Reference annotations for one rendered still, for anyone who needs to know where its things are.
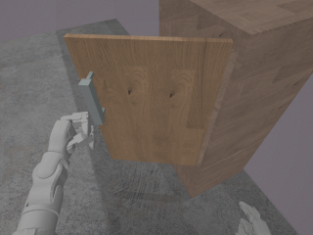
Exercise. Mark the left robot hand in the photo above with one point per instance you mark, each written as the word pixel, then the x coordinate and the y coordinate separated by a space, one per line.
pixel 65 139

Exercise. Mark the right robot hand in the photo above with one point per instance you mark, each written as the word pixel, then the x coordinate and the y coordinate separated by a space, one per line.
pixel 258 226

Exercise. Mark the cupboard door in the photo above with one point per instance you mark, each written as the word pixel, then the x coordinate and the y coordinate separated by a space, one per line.
pixel 159 91

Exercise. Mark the handle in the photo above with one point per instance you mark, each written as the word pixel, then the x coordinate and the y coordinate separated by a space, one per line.
pixel 91 99

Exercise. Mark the robot left forearm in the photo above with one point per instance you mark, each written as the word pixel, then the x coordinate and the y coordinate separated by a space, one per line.
pixel 44 201

